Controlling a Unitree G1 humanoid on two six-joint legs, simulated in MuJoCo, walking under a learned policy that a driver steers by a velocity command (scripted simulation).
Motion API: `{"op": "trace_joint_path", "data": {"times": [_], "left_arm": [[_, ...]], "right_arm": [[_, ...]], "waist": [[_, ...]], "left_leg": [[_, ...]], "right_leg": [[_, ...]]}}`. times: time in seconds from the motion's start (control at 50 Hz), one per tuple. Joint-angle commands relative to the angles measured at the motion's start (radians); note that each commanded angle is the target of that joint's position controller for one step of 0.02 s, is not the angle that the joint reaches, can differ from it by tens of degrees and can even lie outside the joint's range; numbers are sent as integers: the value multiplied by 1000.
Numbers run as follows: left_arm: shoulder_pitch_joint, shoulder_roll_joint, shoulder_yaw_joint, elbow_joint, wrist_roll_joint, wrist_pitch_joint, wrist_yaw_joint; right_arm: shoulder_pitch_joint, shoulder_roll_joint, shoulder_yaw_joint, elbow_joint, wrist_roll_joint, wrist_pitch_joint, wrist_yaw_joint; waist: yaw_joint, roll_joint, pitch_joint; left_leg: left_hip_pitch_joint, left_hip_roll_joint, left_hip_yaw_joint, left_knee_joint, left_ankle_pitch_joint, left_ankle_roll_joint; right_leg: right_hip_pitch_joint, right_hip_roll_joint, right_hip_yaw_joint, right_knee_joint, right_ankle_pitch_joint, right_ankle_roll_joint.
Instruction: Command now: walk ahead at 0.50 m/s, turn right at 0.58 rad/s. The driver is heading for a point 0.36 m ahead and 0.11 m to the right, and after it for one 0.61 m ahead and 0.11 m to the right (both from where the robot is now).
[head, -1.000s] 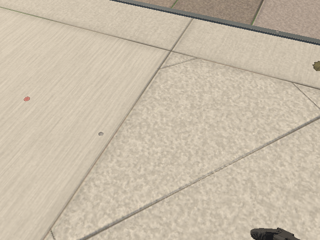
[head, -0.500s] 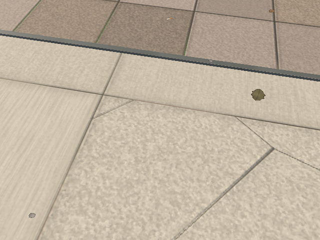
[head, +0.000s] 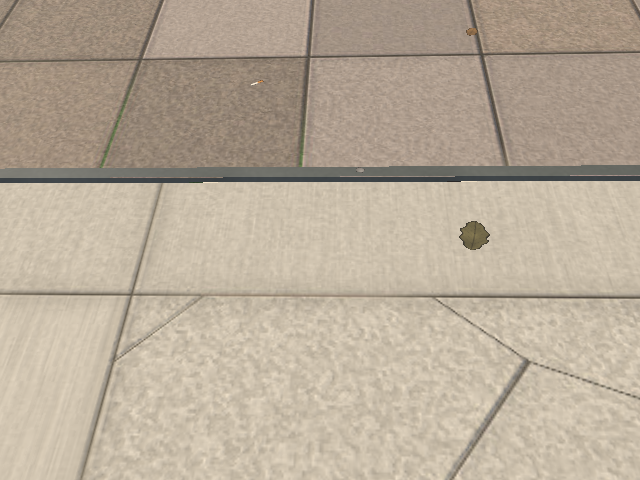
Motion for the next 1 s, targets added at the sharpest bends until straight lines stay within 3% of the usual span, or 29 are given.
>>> {"op": "trace_joint_path", "data": {"times": [0.02,0.06,0.1,0.14,0.16,0.18,0.2,0.22,0.24,0.26,0.3,0.34,0.4,0.52,0.6,0.64,0.66,0.68,0.7,0.72,0.74,0.76,0.78,0.8,0.84,0.88,0.92,1.0], "left_arm": [[82,157,38,-43,7,-8,10],[103,159,39,-42,13,-4,13],[80,171,41,-50,18,-3,20],[6,191,43,-69,18,-7,18],[-18,192,41,-70,10,-15,9],[-19,142,26,-90,-3,-26,-3],[87,42,6,-117,-31,-26,0],[92,130,12,-107,8,-14,7],[22,145,18,-94,24,-4,5],[-38,131,14,-100,29,1,-6],[-56,108,12,-103,40,21,-26],[-58,90,8,-106,40,39,-39],[-150,76,2,-145,42,46,-53],[-351,40,-22,-212,34,38,-75],[-446,46,-26,-251,39,38,-84],[-439,56,-20,-257,47,38,-77],[-396,67,-14,-248,51,37,-70],[-289,83,-2,-219,55,30,-61],[-110,115,17,-160,64,21,-47],[-6,229,50,-150,67,22,-29],[-40,292,63,-181,27,28,-18],[-30,257,57,-167,12,32,-6],[-69,200,40,-145,10,24,5],[-108,145,23,-137,8,17,8],[-187,96,0,-140,3,7,5],[-175,109,-1,-121,6,-5,-1],[-158,119,-1,-101,10,-9,-2],[-119,98,-13,-61,9,-4,5]], "right_arm": [[-137,-72,-10,-103,7,-18,2],[-177,-73,-5,-121,14,-29,6],[-162,-87,-6,-128,17,-40,6],[-21,-120,-20,-89,20,-48,-4],[110,-147,-33,-54,17,-59,-16],[263,-211,-51,-41,-1,-70,-33],[316,-301,-72,-49,-21,-62,-43],[275,-260,-74,-49,-1,-46,-38],[206,-167,-53,-58,6,-41,-36],[166,-111,-39,-51,10,-43,-30],[170,-92,-32,-21,15,-53,-30],[198,-96,-36,2,25,-73,-20],[225,-111,-44,26,31,-89,-13],[272,-131,-53,68,27,-82,-11],[328,-165,-63,100,28,-69,-20],[347,-189,-67,116,26,-54,-26],[353,-207,-70,123,25,-46,-29],[352,-220,-71,124,27,-37,-32],[344,-215,-66,112,28,-31,-33],[366,-139,-45,50,41,-35,-21],[316,-122,-44,-9,30,-40,-12],[221,-161,-52,-22,27,-37,-14],[224,-121,-36,-13,45,-43,-16],[250,-107,-31,9,41,-41,-19],[312,-110,-33,43,12,-6,-17],[331,-102,-35,58,14,14,-10],[308,-84,-32,62,19,21,-7],[205,-69,-26,49,19,24,-11]], "waist": [[29,-96,-2],[42,-108,3],[20,-117,2],[-57,-126,-38],[-126,-88,-101],[-189,-9,-228],[-145,210,-367],[-119,179,-342],[-106,48,-172],[-99,-15,-79],[-72,62,-15],[-61,78,-19],[-63,67,-3],[-99,54,40],[-126,51,67],[-116,58,49],[-94,68,12],[-45,61,-53],[35,11,-158],[56,-169,-294],[23,-272,-353],[52,-119,-265],[3,-93,-163],[-46,-49,-99],[-115,-70,-75],[-130,-79,-92],[-125,-79,-89],[-89,-109,-63]], "left_leg": [[-32,-55,42,-90,47,2],[-20,-78,43,-146,28,20],[72,-100,31,-217,-6,41],[327,-148,45,-290,-81,74],[521,-144,42,-352,-51,100],[767,27,-118,-376,-187,148],[1038,329,-550,-433,-252,258],[962,347,-752,-505,-378,301],[810,298,-595,-530,-415,279],[693,239,-437,-551,-326,252],[576,155,-229,-594,-136,208],[555,142,-138,-611,9,208],[574,155,-41,-652,89,225],[600,123,150,-661,153,195],[682,156,207,-629,224,174],[742,166,247,-528,466,160],[763,168,269,-424,640,154],[752,162,290,-254,734,149],[638,137,314,-11,630,124],[292,69,319,334,164,75],[28,-114,185,594,-487,29],[-40,-64,62,617,-400,34],[-12,-27,61,566,-330,39],[51,1,56,466,-316,44],[179,8,53,372,-301,38],[219,-20,71,328,-256,33],[211,-30,78,262,-198,32],[195,-37,79,88,-93,40]], "right_leg": [[72,-251,218,-19,436,-79],[116,-264,246,24,492,-85],[110,-277,278,62,523,-69],[25,-254,278,157,640,-27],[-26,-204,241,307,666,-2],[-145,-151,185,549,471,23],[-436,3,43,851,-243,63],[-556,-53,13,970,-308,59],[-573,-109,7,990,-208,63],[-556,-141,-8,946,-138,70],[-507,-182,-27,885,-105,85],[-493,-187,-41,875,-84,90],[-576,-208,-45,837,-6,101],[-569,-226,-118,540,194,100],[-512,-210,-197,382,124,57],[-450,-163,-237,333,21,22],[-380,-122,-256,318,-36,1],[-254,-76,-261,280,-57,-25],[-11,-61,-225,219,-29,-58],[319,-323,165,171,-239,-152],[409,-544,651,16,22,-250],[361,-519,484,37,363,-242],[239,-493,308,74,660,-222],[120,-431,192,73,776,-166],[-31,-359,83,34,807,-109],[-65,-336,36,16,906,-107],[-69,-322,3,1,917,-98],[-34,-302,-27,1,861,-62]]}}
